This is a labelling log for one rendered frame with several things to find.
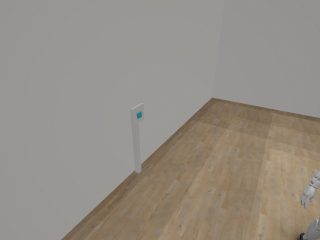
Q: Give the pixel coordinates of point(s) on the panel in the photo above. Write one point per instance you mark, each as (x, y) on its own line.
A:
(136, 135)

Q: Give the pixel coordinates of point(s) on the right robot hand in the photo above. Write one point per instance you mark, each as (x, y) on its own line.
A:
(309, 194)

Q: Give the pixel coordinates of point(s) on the robot right shin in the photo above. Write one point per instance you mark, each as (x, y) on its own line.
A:
(312, 232)

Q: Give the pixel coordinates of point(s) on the robot right forearm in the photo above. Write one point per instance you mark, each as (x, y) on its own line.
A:
(315, 182)

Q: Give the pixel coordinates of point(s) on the button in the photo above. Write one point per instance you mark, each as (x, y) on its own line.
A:
(139, 115)

